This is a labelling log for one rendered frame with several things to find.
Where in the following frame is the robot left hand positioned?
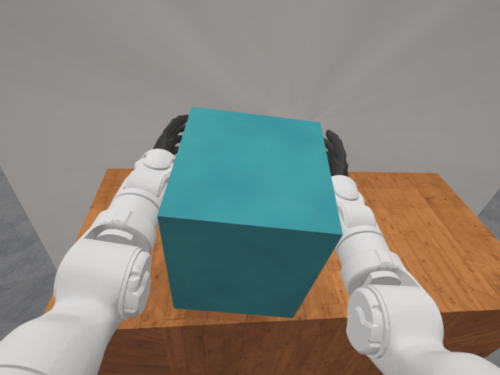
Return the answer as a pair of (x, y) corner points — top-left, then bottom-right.
(153, 115), (189, 155)

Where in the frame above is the robot right upper arm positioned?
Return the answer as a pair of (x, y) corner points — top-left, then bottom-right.
(346, 284), (500, 375)

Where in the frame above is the carton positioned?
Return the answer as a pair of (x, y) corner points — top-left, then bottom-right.
(157, 107), (343, 318)

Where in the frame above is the robot left upper arm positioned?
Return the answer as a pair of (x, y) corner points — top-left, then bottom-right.
(0, 238), (152, 375)

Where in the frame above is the robot right hand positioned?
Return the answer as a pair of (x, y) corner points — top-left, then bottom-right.
(323, 130), (348, 177)

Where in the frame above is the right robot forearm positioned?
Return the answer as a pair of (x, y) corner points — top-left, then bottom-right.
(331, 175), (444, 340)

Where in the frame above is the pedestal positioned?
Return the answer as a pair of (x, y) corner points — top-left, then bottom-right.
(44, 169), (500, 375)

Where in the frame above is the left robot forearm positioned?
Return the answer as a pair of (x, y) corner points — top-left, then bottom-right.
(53, 148), (176, 302)

